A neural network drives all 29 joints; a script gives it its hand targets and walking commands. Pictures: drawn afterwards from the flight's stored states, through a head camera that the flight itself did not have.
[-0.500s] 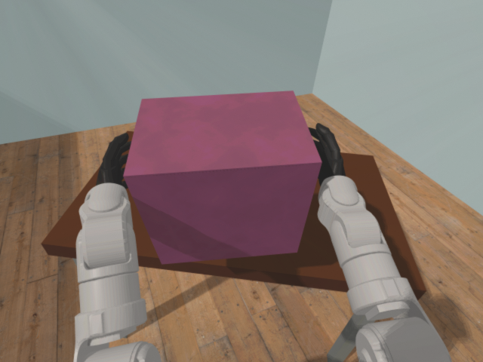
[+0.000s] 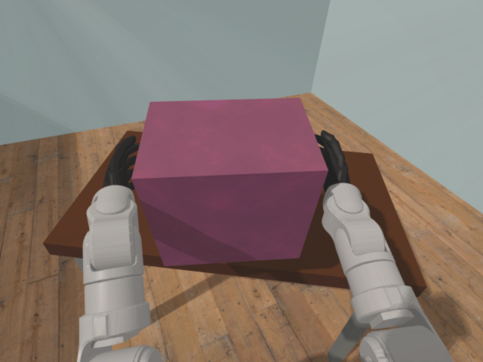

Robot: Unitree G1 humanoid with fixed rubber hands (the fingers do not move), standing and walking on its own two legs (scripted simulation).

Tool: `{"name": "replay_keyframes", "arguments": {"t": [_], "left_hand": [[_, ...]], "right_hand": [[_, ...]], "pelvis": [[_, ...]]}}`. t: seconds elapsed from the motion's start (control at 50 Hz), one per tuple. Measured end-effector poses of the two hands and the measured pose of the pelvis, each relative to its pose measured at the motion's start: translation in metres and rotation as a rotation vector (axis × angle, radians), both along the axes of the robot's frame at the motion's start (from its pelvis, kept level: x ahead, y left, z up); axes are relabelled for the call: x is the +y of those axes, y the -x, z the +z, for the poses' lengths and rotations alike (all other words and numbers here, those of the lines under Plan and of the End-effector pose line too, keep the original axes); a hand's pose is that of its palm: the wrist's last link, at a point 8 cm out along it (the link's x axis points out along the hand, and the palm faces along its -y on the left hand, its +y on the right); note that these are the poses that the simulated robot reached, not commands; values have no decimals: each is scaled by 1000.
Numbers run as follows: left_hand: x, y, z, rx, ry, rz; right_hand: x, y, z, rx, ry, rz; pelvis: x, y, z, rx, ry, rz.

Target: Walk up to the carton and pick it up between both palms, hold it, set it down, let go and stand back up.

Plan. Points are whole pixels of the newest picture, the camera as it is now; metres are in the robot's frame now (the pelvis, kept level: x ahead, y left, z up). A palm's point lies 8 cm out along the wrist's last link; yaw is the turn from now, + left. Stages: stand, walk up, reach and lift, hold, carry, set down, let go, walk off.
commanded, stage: hold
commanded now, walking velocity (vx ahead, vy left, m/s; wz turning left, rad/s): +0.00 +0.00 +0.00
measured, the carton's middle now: (229, 185) +0.39 +0.00 +0.13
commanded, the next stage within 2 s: none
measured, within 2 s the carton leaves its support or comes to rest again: neither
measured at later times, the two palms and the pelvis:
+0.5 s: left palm (120, 186) +0.35 +0.17 +0.17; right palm (334, 177) +0.35 -0.17 +0.17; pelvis +0.00 -0.01 +0.00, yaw +0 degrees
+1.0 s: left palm (118, 184) +0.35 +0.17 +0.18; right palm (332, 175) +0.35 -0.16 +0.18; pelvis +0.00 +0.00 +0.00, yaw +0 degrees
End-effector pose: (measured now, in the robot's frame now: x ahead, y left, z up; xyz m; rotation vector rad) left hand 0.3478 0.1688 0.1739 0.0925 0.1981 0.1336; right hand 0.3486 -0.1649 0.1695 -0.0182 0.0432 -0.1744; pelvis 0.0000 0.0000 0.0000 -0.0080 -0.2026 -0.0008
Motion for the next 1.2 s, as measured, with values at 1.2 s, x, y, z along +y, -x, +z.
{"name": "replay_keyframes", "arguments": {"t": [1.2], "left_hand": [[1, -3, 2, -18, 6, -4]], "right_hand": [[1, -1, 5, -17, 12, -5]], "pelvis": [[-2, -3, 0, -7, 1, 5]]}}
